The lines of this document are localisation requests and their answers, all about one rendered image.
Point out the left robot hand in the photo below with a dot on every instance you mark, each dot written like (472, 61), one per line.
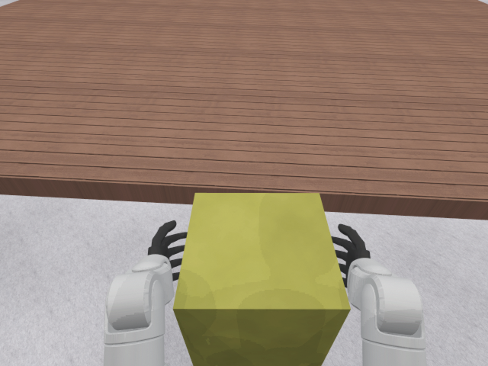
(160, 243)

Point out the right robot hand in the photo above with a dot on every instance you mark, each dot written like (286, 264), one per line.
(356, 248)

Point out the left robot forearm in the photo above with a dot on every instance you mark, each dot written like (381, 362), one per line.
(134, 316)

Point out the right robot forearm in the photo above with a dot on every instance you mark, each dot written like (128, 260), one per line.
(392, 318)

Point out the carton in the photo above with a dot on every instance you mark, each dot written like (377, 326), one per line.
(260, 283)

